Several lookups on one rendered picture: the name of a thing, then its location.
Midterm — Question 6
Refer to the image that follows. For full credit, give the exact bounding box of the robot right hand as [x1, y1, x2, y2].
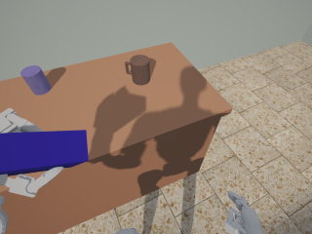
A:
[225, 191, 264, 234]

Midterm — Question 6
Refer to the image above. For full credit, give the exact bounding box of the sponge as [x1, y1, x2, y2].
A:
[0, 130, 89, 176]

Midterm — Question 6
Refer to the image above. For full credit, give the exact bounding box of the robot left hand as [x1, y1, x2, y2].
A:
[0, 108, 64, 198]

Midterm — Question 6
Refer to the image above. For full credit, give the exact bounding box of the table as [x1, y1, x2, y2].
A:
[0, 42, 233, 234]

